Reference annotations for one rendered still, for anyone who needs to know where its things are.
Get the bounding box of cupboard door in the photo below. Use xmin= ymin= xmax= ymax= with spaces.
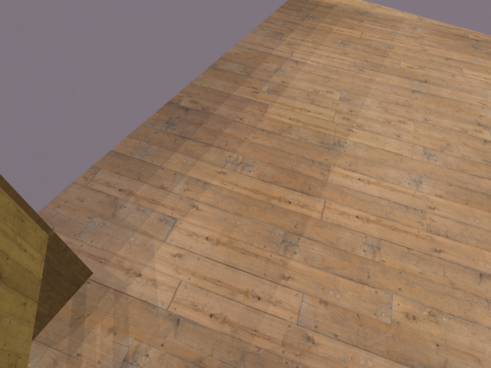
xmin=0 ymin=187 xmax=48 ymax=368

